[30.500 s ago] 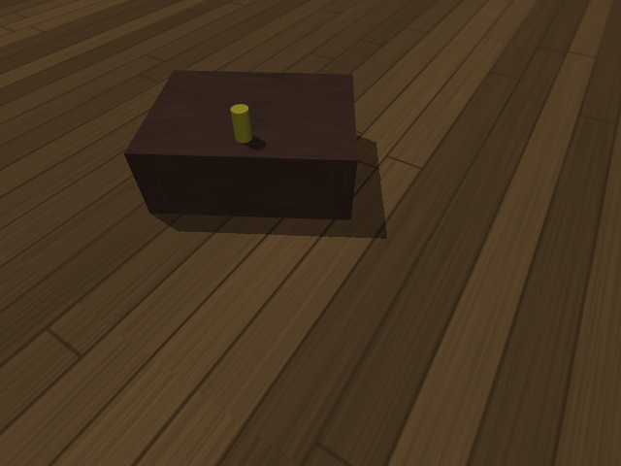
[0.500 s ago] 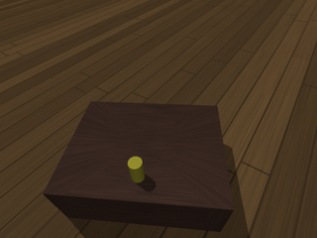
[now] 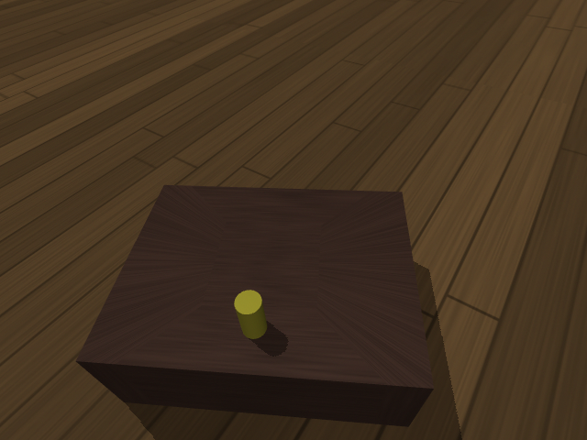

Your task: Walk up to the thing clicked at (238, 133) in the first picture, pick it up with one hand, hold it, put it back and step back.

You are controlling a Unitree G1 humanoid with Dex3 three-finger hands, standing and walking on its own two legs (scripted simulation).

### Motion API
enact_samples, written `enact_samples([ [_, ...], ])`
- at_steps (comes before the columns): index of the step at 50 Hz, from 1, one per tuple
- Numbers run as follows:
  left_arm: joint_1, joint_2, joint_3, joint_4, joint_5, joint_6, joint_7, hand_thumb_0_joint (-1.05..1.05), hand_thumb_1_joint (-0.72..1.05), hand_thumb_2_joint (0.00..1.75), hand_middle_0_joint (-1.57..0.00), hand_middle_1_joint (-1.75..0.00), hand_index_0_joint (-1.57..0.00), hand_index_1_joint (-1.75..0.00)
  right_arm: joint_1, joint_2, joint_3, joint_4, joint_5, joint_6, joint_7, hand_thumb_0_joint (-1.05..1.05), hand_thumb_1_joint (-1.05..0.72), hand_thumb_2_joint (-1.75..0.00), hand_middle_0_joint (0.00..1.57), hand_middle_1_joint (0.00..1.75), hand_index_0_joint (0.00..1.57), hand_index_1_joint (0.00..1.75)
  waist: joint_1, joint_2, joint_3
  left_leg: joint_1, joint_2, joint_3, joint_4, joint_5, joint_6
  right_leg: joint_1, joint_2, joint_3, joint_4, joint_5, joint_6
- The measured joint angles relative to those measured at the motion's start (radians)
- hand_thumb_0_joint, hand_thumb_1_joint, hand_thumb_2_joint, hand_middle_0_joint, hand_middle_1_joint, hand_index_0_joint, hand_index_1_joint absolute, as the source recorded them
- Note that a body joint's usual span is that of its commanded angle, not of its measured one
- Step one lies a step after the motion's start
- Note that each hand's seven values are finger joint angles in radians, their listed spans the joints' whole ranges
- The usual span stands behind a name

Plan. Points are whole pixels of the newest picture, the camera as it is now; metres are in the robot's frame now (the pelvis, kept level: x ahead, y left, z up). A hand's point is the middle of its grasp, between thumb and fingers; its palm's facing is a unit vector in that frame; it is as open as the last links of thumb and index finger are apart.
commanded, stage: stand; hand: left
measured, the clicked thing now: (251, 315) +0.52 +0.17 -0.38
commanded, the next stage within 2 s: none
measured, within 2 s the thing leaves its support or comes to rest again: neither
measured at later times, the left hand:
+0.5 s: hand out of the picture +0.09 +0.25 -0.15, palm faces +0.00 -0.93 -0.36, open 9.7 cm
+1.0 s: hand out of the picture +0.08 +0.25 -0.15, palm faces +0.00 -0.93 -0.36, open 7.4 cm
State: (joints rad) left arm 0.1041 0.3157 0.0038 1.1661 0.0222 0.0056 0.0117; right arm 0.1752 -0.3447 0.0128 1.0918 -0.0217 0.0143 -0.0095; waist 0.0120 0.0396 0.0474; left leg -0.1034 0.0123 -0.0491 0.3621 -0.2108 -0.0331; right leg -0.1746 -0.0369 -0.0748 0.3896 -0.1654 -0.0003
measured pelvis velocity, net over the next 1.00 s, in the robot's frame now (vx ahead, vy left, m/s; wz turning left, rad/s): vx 0.01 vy -0.01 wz -0.01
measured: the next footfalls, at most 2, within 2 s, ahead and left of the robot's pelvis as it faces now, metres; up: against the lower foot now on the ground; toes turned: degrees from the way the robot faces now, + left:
none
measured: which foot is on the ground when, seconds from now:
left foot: down 0.00-1.00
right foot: down 0.00-1.00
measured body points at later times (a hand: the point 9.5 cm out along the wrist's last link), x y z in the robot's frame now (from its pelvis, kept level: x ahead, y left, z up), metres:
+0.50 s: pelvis +0.02 +0.00 +0.00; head +0.02 -0.02 +0.45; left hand +0.09 +0.30 -0.12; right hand +0.09 -0.30 -0.14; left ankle -0.01 +0.14 -0.74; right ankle +0.03 -0.12 -0.74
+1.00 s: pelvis +0.01 -0.01 +0.00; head +0.01 -0.02 +0.45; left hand +0.08 +0.29 -0.13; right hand +0.07 -0.30 -0.14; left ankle -0.01 +0.14 -0.74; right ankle +0.03 -0.12 -0.75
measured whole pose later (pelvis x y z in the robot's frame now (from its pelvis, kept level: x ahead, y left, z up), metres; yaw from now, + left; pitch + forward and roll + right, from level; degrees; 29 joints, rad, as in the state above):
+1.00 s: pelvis +0.01 -0.01 +0.00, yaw +0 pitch -3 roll +0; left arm 0.10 0.33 0.02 1.16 0.02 0.00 0.00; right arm 0.14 -0.35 0.00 1.11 -0.02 0.01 0.00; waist 0.01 0.03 0.05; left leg -0.07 0.03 -0.04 0.31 -0.20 -0.04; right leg -0.15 -0.02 -0.07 0.35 -0.16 -0.01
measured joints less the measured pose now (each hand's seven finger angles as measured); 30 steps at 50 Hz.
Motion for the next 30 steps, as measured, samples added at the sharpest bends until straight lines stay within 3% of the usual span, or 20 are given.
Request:
enact_samples([
  [6, -0.011, -0.001, 0.003, 0.001, -0.002, -0.002, -0.001, 0.0, -0.57, 0.04, -0.06, -0.05, -0.06, -0.05, -0.018, -0.003, 0.0, 0.004, 0.0, -0.004, -0.001, 0.01, -0.9, -0.9, 0.2, 0.31, 0.2, 0.3, 0.0, -0.001, 0.002, 0.009, 0.002, 0.001, -0.012, -0.002, 0.0, 0.007, 0.002, 0.0, -0.01, -0.002, 0.0],
  [11, -0.018, -0.001, 0.005, 0.002, -0.003, -0.003, 0.0, 0.0, -0.43, 0.18, -0.12, -0.15, -0.12, -0.15, -0.031, -0.007, -0.002, 0.007, 0.002, -0.005, -0.001, 0.01, -0.9, -0.9, 0.2, 0.3, 0.2, 0.3, 0.0, -0.001, 0.003, 0.019, 0.003, 0.001, -0.025, -0.001, 0.0, 0.017, 0.003, 0.0, -0.02, -0.003, 0.001],
  [21, -0.03, -0.001, 0.008, 0.001, -0.003, -0.003, -0.002, 0.0, 0.21, 0.7, -0.19, -0.27, -0.19, -0.27, -0.049, -0.01, -0.002, 0.011, 0.002, -0.007, -0.002, 0.01, -0.91, -0.9, 0.2, 0.3, 0.2, 0.3, 0.001, -0.003, 0.002, 0.033, 0.004, 0.002, -0.043, 0.002, 0.0, 0.028, 0.004, 0.001, -0.034, -0.002, 0.001],
  [26, -0.031, 0.0, 0.009, 0.0, -0.004, -0.003, -0.003, 0.0, 0.56, 0.83, -0.2, -0.29, -0.2, -0.29, -0.052, -0.01, -0.001, 0.014, 0.002, -0.009, -0.002, 0.01, -0.91, -0.9, 0.2, 0.3, 0.2, 0.3, 0.001, -0.005, 0.004, 0.038, 0.004, 0.003, -0.051, 0.005, -0.001, 0.03, 0.004, 0.001, -0.035, -0.002, 0.0],
  [30, -0.03, 0.002, 0.01, 0.001, -0.004, -0.003, -0.004, 0.0, 0.73, 0.87, -0.2, -0.29, -0.2, -0.29, -0.052, -0.01, -0.001, 0.015, 0.003, -0.01, 0.0, 0.01, -0.91, -0.9, 0.2, 0.3, 0.2, 0.3, 0.0, -0.005, 0.005, 0.042, 0.005, 0.003, -0.055, 0.006, -0.002, 0.032, 0.005, 0.002, -0.037, -0.002, -0.001],
])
